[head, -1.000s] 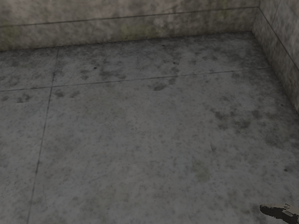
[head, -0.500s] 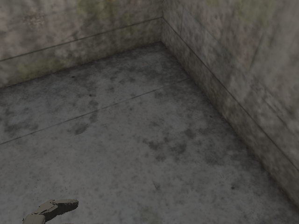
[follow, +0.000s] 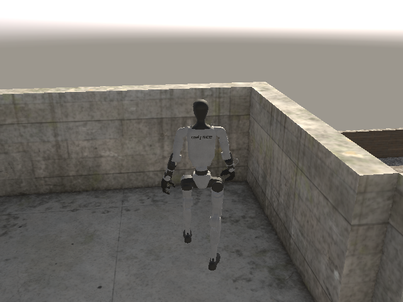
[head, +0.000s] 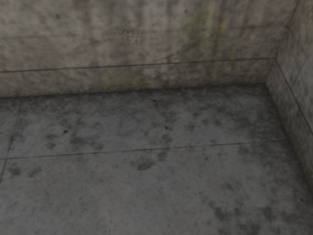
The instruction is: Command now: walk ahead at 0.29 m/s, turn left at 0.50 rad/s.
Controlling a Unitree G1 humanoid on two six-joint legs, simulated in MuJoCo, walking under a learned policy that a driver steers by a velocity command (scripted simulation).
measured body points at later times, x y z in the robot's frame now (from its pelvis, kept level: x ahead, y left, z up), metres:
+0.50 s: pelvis +0.14 +0.00 +0.00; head +0.18 +0.02 +0.45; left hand +0.22 +0.31 -0.10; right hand +0.37 -0.23 -0.08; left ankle +0.17 +0.10 -0.73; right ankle +0.23 -0.13 -0.71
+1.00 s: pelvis +0.15 +0.02 +0.00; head +0.17 +0.05 +0.45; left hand +0.11 +0.32 -0.11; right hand +0.43 -0.12 -0.08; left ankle +0.09 +0.11 -0.73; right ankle +0.22 -0.12 -0.71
